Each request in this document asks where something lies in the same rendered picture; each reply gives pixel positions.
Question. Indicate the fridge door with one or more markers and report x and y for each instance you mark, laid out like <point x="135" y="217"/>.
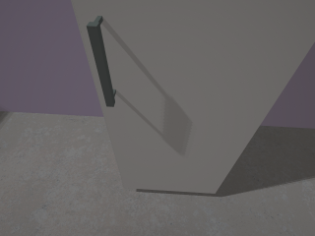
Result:
<point x="194" y="80"/>

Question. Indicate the handle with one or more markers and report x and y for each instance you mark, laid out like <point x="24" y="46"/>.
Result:
<point x="95" y="35"/>

